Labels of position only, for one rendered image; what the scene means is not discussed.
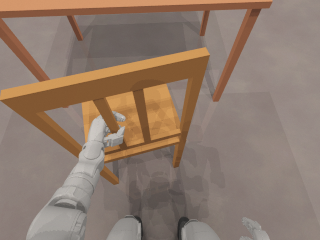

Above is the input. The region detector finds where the chair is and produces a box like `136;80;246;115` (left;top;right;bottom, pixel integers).
0;47;210;185

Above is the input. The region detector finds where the robot right shin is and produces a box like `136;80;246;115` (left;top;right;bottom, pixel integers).
185;219;198;226

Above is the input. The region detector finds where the right robot hand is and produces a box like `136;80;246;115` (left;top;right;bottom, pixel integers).
239;217;270;240

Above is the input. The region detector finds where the left robot hand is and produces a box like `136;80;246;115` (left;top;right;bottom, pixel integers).
87;111;126;148

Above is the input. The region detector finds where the robot right thigh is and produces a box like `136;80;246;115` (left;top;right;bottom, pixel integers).
181;221;220;240

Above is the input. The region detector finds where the table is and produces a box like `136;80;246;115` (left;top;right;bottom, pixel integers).
0;0;273;108

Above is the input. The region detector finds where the left robot upper arm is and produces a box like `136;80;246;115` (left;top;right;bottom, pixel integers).
28;205;87;240

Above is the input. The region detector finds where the robot left forearm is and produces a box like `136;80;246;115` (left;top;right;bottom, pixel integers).
26;141;105;240

